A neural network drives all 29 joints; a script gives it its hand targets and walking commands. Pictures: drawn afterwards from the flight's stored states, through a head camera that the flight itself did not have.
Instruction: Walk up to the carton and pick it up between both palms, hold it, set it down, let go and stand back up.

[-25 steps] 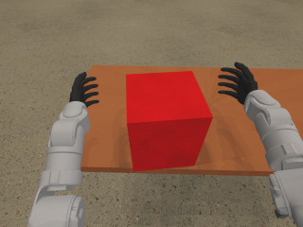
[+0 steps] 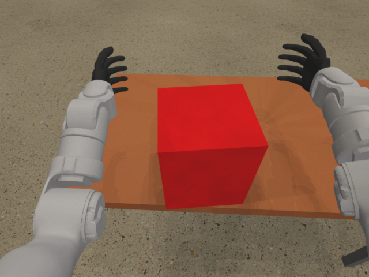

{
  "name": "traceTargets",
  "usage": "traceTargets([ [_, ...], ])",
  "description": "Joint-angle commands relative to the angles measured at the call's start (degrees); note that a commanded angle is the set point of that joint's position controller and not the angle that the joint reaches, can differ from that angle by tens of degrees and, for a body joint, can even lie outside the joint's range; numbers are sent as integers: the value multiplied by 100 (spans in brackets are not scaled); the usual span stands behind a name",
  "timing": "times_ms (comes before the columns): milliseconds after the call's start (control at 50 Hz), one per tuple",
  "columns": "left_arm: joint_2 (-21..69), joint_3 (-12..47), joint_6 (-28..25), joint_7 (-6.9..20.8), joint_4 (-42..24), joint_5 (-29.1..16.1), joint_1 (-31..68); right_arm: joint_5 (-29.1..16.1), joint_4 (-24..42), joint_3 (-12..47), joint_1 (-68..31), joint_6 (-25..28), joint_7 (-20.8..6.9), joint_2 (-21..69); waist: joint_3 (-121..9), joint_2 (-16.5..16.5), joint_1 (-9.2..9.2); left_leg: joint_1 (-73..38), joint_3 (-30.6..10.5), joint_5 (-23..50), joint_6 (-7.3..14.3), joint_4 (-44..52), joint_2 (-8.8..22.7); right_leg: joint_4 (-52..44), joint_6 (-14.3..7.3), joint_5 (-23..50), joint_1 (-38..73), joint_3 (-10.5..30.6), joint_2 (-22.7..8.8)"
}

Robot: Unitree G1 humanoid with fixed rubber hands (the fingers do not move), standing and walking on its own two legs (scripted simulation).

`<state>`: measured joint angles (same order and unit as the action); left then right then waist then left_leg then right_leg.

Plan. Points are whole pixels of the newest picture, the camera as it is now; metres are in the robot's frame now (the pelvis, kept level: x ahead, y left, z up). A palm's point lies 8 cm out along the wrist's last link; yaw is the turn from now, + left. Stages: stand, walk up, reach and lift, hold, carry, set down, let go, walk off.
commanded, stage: reach and lift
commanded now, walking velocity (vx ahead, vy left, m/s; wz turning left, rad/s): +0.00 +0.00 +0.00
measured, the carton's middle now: (202, 149) +0.43 +0.01 +0.02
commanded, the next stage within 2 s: none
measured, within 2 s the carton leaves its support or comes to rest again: neither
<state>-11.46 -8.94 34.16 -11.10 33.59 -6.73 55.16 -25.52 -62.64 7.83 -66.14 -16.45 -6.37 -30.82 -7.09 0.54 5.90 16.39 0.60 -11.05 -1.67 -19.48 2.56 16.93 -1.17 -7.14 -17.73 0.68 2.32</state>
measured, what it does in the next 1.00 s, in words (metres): stands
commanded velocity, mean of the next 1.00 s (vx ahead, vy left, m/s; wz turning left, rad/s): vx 0.00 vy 0.00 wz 0.00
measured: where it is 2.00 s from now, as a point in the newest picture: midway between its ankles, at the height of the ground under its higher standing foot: outside the picture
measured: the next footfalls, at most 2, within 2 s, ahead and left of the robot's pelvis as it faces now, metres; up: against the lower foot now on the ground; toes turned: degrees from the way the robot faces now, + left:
none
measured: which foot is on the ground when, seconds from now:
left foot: down 0.00-1.00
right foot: down 0.00-1.00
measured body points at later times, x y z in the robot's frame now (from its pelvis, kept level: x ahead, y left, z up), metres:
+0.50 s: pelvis -0.02 +0.00 +0.00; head +0.03 +0.00 +0.44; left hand +0.41 +0.21 +0.12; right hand +0.48 -0.16 +0.14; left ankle -0.02 +0.13 -0.75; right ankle +0.01 -0.10 -0.75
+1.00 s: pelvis -0.01 +0.00 -0.01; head +0.06 -0.01 +0.43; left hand +0.43 +0.19 +0.08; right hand +0.50 -0.15 +0.10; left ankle -0.02 +0.13 -0.75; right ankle +0.00 -0.10 -0.75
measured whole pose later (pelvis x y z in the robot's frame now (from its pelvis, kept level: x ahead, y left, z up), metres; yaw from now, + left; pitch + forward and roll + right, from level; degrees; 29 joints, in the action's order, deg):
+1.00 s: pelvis -0.01 +0.00 -0.01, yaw +1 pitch +20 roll -1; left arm -4.4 -4.5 -7.1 -11.3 67.1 -6.5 54.0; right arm -18.0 -80.3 3.8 -63.1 9.0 -2.3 -19.7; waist -14.2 1.4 8.0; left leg 34.9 -0.3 -12.7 -2.1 -27.7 3.3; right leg 22.5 -1.5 -7.9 -34.6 -0.4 2.9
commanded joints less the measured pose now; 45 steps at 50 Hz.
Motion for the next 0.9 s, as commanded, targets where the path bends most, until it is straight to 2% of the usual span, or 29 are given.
traceTargets([
  [0, -652, -161, -418, 193, -189, 108, 1901, -43, 535, -21, -2105, 247, 109, -520, -2420, -529, 19, 329, 94, 1788, -18, 103, -300, 548, 382, 3480, 2679, 178, -29],
  [80, -500, 27, -709, 294, -61, 145, 1740, 47, 250, -157, -1703, 384, 162, -382, -2339, -229, -123, 215, 68, 1682, -100, 163, -281, 443, 319, 3126, 2476, 130, -11],
  [120, -448, 9, -905, 293, -133, 175, 1610, 191, 321, -237, -1611, 545, 185, -356, -2364, -295, -97, 66, 76, 1960, -140, 92, -256, 437, 302, 3083, 2432, 35, 42],
  [140, -394, 90, -1035, 304, -181, 152, 1639, 275, 420, -372, -1607, 670, 201, -350, -2484, -262, -189, -39, 74, 2006, -188, 49, -257, 402, 290, 3039, 2289, -15, 58],
  [160, -358, 120, -1198, 309, -239, 121, 1714, 361, 505, -437, -1665, 795, 213, -284, -2598, -216, -127, -47, 84, 2033, -213, -12, -253, 403, 257, 2858, 2187, -42, 39],
  [180, -257, 194, -1341, 305, -193, 113, 1647, 468, 562, -566, -1637, 938, 230, -293, -2766, -226, -198, -120, 74, 2135, -237, -77, -244, 401, 242, 2937, 2140, -67, 68],
  [200, -247, 144, -1518, 266, -314, 173, 1727, 506, 601, -592, -1595, 1076, 230, -233, -2920, -100, -94, -172, 94, 2215, -273, -111, -245, 412, 214, 2844, 2060, -101, 76],
  [220, -175, 240, -1657, 231, -180, 217, 1764, 570, 408, -711, -1582, 1195, 225, -259, -2891, 50, -141, -241, 69, 2214, -326, -158, -220, 396, 173, 2600, 1814, -159, 95],
  [240, -136, 257, -1819, 189, -310, 214, 1875, 668, 473, -805, -1617, 1331, 216, -275, -3126, 4, -185, -410, 80, 2211, -345, -197, -192, 338, 149, 2337, 1608, -217, 123],
  [260, -99, 205, -1967, 137, -369, 239, 1871, 705, 570, -834, -1649, 1485, 203, -252, -3322, 23, -91, -531, 107, 2436, -369, -276, -176, 343, 124, 2362, 1500, -266, 147],
  [280, 31, 257, -2084, 112, -61, 342, 1741, 789, 205, -809, -1574, 1563, 172, -216, -3208, 74, -102, -568, 86, 2502, -399, -329, -143, 317, 68, 2225, 1347, -307, 167],
  [320, -32, 202, -2399, 52, -270, 309, 1876, 937, 566, -957, -1636, 1845, 183, -246, -3806, 37, -72, -585, 150, 2538, -371, -427, -173, 357, 106, 2359, 1288, -312, 151],
  [380, -105, 251, -2776, -7, 340, 311, 2122, 1117, 283, -1045, -1881, 2031, 217, -127, -3530, -61, -86, -20, 201, 1778, -290, -337, -181, 422, 184, 1981, 1207, -246, 53],
  [400, -156, 132, -2845, -13, 695, 350, 2139, 1178, 142, -991, -1970, 2042, 235, -119, -3504, -332, -35, 110, 230, 1524, -192, -290, -169, 446, 223, 1818, 1224, -216, 45],
  [440, -95, 175, -2988, 14, 1332, 310, 1994, 1176, -396, -884, -1797, 1989, 208, 57, -3018, -509, -13, 463, 219, 977, -91, -119, -147, 392, 199, 1202, 1147, -181, -1],
  [540, -137, 42, -3517, 166, 2921, 243, 1819, 1055, -1046, -503, -1599, 2165, 229, 358, -2543, -908, 177, 1183, 350, 719, 79, -91, -179, 516, 288, 942, 1316, 6, -123],
  [560, -164, 75, -3681, 202, 3107, 276, 1883, 1036, -1296, -503, -1500, 2200, 260, 401, -2448, -777, 100, 1270, 336, 684, 49, -99, -190, 539, 294, 908, 1311, 25, -142],
  [580, -156, 89, -3851, 250, 3239, 212, 1810, 979, -1252, -365, -1467, 2282, 293, 524, -2451, -907, 134, 1391, 346, 719, 85, -114, -207, 564, 306, 1030, 1396, 64, -180],
  [660, -151, 389, -4355, 248, 3208, 39, 2230, 719, -1284, -308, -1629, 2572, 370, 517, -2548, -435, 57, 1485, 330, 787, -90, -188, -171, 641, 207, 1046, 1154, 58, -205],
  [680, -150, 479, -4488, 198, 2894, -140, 2487, 699, -936, -334, -1832, 2679, 384, 477, -3021, -437, 59, 1434, 345, 945, -134, -272, -150, 704, 193, 1123, 1040, 20, -174],
  [720, 14, 667, -4584, 69, 2644, -189, 2648, 648, -982, -477, -1901, 2758, 370, 327, -3494, 67, -44, 955, 275, 1298, -326, -464, -98, 732, 45, 1063, 508, -81, -75],
  [740, 12, 671, -4592, 19, 2611, -196, 2657, 663, -843, -460, -1985, 2796, 360, 265, -3771, 189, 76, 739, 290, 1528, -392, -616, -105, 733, -20, 1008, 276, -137, -38],
  [760, -19, 649, -4594, -30, 2470, -193, 2664, 639, -726, -475, -1993, 2805, 362, 224, -4085, 260, 57, 495, 277, 1759, -410, -751, -99, 749, -46, 1047, 117, -168, 19],
  [780, -10, 593, -4544, -49, 2589, -180, 2644, 658, -727, -436, -2073, 2764, 364, 201, -4159, 188, 139, 440, 300, 1777, -400, -805, -91, 726, -59, 912, 23, -185, 42],
  [800, 117, 751, -4516, -53, 2476, -258, 2656, 719, -744, -589, -2053, 2766, 383, 153, -4342, 216, -39, 251, 263, 1838, -449, -862, -58, 715, -76, 933, -136, -242, 72],
  [820, 133, 724, -4510, -69, 2421, -241, 2649, 722, -739, -557, -2055, 2770, 389, 162, -4513, 283, 58, 165, 248, 2024, -474, -958, -58, 723, -93, 1071, -228, -251, 71],
  [840, 170, 689, -4460, -82, 2330, -151, 2625, 748, -856, -630, -2004, 2740, 402, 105, -4590, 274, -17, -33, 226, 2184, -490, -1010, -32, 725, -105, 1147, -287, -294, 130],
  [860, 231, 559, -4392, -76, 2482, -93, 2406, 684, -981, -475, -1983, 2714, 392, 121, -4510, 95, 102, -76, 219, 2481, -460, -1074, -13, 759, -102, 1410, -203, -303, 173],
  [880, 273, 480, -4348, -71, 2398, -2, 2265, 716, -1018, -510, -1881, 2724, 413, 157, -4531, -39, 67, -7, 207, 2660, -456, -1086, -21, 787, -63, 1676, 34, -326, 206],
])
